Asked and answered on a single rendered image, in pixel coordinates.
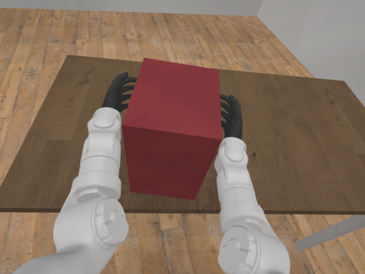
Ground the right robot forearm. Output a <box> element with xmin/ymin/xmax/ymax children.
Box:
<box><xmin>214</xmin><ymin>137</ymin><xmax>279</xmax><ymax>239</ymax></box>

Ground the left robot hand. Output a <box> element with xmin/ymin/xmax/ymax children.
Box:
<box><xmin>102</xmin><ymin>72</ymin><xmax>137</xmax><ymax>113</ymax></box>

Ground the left robot upper arm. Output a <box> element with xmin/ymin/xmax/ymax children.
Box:
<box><xmin>12</xmin><ymin>196</ymin><xmax>129</xmax><ymax>274</ymax></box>

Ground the right robot hand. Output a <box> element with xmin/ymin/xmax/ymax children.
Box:
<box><xmin>220</xmin><ymin>95</ymin><xmax>242</xmax><ymax>140</ymax></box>

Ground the table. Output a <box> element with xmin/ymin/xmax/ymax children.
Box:
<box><xmin>0</xmin><ymin>55</ymin><xmax>365</xmax><ymax>251</ymax></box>

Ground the left robot forearm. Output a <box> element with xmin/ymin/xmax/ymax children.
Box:
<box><xmin>53</xmin><ymin>107</ymin><xmax>121</xmax><ymax>243</ymax></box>

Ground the carton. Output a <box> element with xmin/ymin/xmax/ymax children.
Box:
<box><xmin>122</xmin><ymin>58</ymin><xmax>222</xmax><ymax>200</ymax></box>

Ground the right robot upper arm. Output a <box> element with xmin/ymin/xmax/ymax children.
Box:
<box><xmin>218</xmin><ymin>224</ymin><xmax>290</xmax><ymax>274</ymax></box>

